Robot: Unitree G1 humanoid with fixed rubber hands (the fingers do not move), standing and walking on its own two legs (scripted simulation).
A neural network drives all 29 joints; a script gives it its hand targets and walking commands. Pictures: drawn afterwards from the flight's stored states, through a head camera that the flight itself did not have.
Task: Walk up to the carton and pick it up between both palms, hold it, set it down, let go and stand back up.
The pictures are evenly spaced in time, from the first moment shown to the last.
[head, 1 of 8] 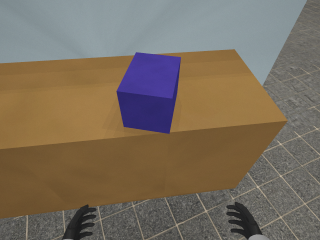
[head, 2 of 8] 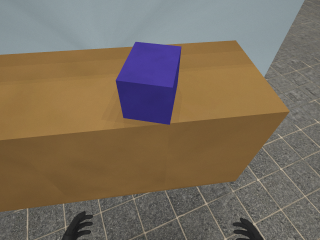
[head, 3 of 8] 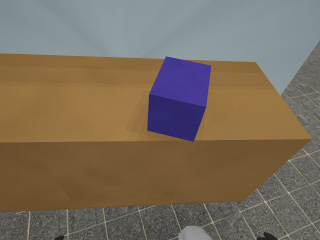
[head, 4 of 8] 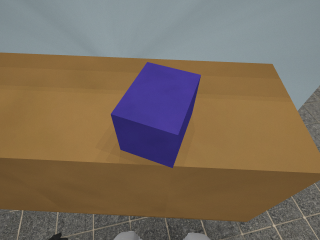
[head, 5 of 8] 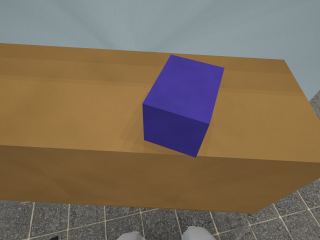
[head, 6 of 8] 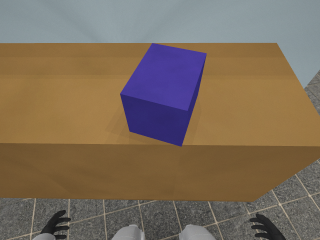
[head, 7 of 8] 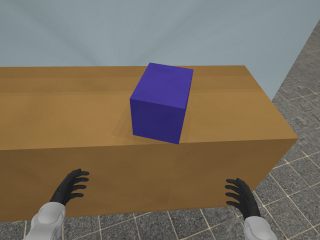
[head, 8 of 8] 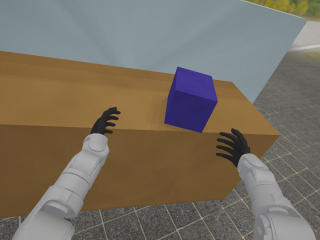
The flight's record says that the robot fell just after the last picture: yes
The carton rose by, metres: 0.00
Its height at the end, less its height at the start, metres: +0.00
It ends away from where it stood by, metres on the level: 0.00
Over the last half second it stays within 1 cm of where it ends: yes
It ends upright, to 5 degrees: yes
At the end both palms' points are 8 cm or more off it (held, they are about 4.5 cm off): yes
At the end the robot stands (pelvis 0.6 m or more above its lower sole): yes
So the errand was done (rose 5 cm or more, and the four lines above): no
